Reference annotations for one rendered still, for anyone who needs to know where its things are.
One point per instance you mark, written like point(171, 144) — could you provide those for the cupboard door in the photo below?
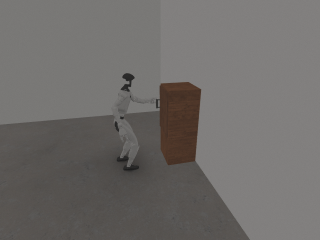
point(164, 109)

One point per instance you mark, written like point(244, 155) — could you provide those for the robot right foot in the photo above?
point(132, 167)

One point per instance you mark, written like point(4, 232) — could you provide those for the humanoid robot head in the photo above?
point(128, 77)

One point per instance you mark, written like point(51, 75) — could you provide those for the robot right hand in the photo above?
point(123, 133)

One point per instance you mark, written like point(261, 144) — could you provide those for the robot left hand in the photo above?
point(151, 100)

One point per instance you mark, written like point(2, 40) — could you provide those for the robot left forearm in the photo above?
point(142, 100)

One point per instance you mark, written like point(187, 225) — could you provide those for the robot right forearm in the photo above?
point(117, 117)

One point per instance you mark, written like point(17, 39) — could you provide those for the right robot upper arm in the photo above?
point(120, 99)

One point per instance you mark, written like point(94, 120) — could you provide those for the left robot upper arm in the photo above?
point(133, 98)

